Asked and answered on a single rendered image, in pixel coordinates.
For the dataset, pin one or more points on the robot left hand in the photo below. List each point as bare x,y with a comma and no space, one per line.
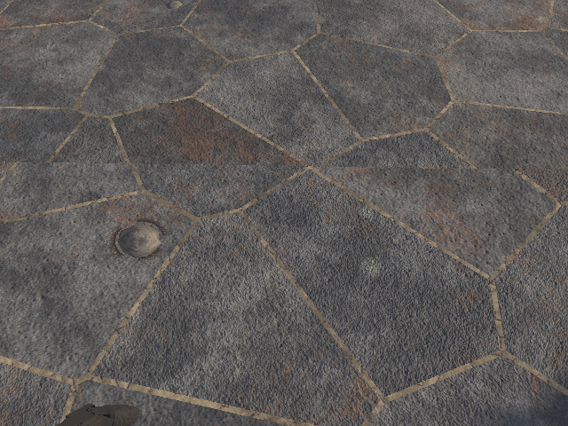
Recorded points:
108,415

